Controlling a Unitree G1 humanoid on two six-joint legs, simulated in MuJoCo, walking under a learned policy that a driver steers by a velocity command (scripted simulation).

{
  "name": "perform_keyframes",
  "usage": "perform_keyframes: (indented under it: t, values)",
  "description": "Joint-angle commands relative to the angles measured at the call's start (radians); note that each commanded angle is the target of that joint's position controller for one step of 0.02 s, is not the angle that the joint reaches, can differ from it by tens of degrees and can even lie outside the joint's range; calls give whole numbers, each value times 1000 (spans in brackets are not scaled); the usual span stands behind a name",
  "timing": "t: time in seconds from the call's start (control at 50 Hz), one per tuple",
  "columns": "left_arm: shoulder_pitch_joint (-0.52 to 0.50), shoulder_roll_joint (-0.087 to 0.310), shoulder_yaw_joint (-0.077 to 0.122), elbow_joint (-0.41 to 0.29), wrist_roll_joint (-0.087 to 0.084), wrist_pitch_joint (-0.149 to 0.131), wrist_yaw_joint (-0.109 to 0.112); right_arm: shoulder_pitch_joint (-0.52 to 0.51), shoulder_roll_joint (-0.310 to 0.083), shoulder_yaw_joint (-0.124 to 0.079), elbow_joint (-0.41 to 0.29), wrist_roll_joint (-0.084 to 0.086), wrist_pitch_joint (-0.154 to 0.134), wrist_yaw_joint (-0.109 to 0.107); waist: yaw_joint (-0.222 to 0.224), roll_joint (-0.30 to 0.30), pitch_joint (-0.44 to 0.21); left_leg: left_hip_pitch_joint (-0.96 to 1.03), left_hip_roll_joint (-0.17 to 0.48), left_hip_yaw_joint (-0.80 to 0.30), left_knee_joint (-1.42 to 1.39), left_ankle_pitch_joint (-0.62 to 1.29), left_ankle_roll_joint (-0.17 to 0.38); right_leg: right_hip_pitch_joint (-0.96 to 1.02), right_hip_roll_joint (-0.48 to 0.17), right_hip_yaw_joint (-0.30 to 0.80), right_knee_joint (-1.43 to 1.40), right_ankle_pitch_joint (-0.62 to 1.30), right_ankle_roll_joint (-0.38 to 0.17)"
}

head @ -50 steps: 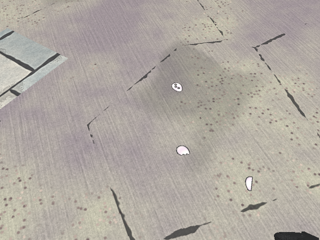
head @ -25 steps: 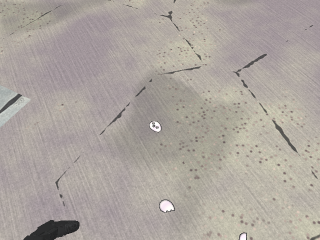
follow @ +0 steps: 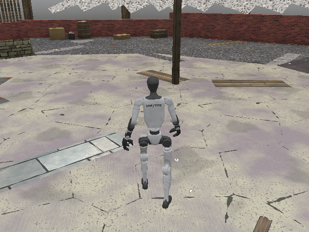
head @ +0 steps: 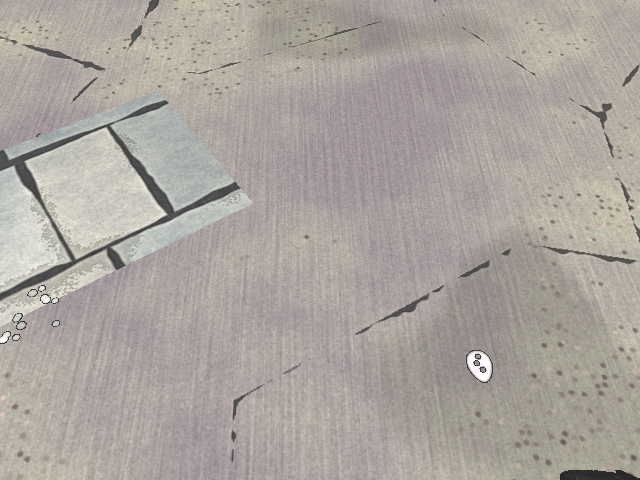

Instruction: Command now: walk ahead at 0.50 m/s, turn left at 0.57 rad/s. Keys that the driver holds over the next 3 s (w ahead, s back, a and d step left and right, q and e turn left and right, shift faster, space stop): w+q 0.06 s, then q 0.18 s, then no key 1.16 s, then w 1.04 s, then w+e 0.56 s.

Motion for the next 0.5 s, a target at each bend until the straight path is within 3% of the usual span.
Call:
perform_keyframes:
  t: [0.02,0.04,0.06,0.08,0.1,0.12,0.14,0.16,0.2,0.24,0.32,0.4,0.46,0.48,0.5]
  values:
    - [-65,193,40,-64,-13,10,8,277,-190,-89,5,6,0,-12,-212,-72,-151,417,-129,73,-62,-22,87,-127,-194,25,414,971,-119]
    - [-35,119,13,-86,31,3,8,399,-293,-121,33,12,11,-35,-229,112,-226,694,42,-212,-86,7,154,-407,-132,19,754,479,-65]
    - [12,22,-20,-146,38,-29,0,319,-359,-118,-9,10,-5,-31,-114,281,-342,925,251,-829,-287,-267,358,-788,91,204,1060,-207,-15]
    - [-98,124,-3,-156,-3,-64,-12,312,-273,-91,-31,0,-22,-18,-184,125,-347,907,276,-855,-375,-226,328,-885,51,370,1119,-185,-35]
    - [-150,136,0,-176,-26,-79,-16,272,-224,-76,-32,-10,-38,-18,-169,93,-225,807,250,-689,-348,-51,289,-921,12,357,1087,-112,-57]
    - [-140,125,-2,-161,-5,-82,-7,211,-195,-67,-39,-9,-47,-18,-119,0,-148,657,198,-544,-319,171,246,-864,-34,359,1001,-41,-59]
    - [-151,132,7,-143,31,-71,6,151,-148,-54,-48,-8,-44,-23,-90,-43,-110,548,144,-417,-315,337,193,-788,-67,350,916,2,-63]
    - [-118,139,11,-147,33,-55,6,130,-163,-56,-64,-25,-42,-30,-54,24,-120,455,155,-400,-316,478,219,-711,-70,359,906,15,-48]
    - [-94,124,11,-145,39,-28,8,121,-171,-59,-69,-22,-41,-40,-36,11,-119,369,121,-326,-320,628,220,-653,-55,345,827,37,-16]
    - [-130,91,1,-160,41,-14,13,137,-196,-68,-63,-14,-33,-57,-39,4,-119,345,81,-280,-311,656,199,-664,-20,326,701,118,4]
    - [-214,58,-18,-175,32,-10,-4,162,-174,-60,-48,-4,-4,-83,-84,58,-157,361,37,-225,-284,562,129,-596,17,317,439,369,12]
    - [-276,80,-16,-189,32,-14,-21,189,-157,-47,-22,-17,5,-85,-117,75,-133,416,72,-289,-242,455,117,-572,27,334,317,390,-9]
    - [-243,104,-6,-183,43,-29,-26,169,-138,-35,-11,-16,4,-83,-88,83,-114,458,85,-348,-149,426,99,-519,31,329,198,352,-61]
    - [-213,104,-6,-175,51,-37,-26,164,-126,-29,-7,-14,2,-83,-62,68,-118,441,48,-339,-103,394,67,-426,20,330,100,512,-89]
    - [-191,145,-1,-178,68,-44,-19,186,-99,-19,-16,-32,-7,-82,-72,-2,-175,389,-19,-307,-16,290,24,-273,-82,424,117,861,-133]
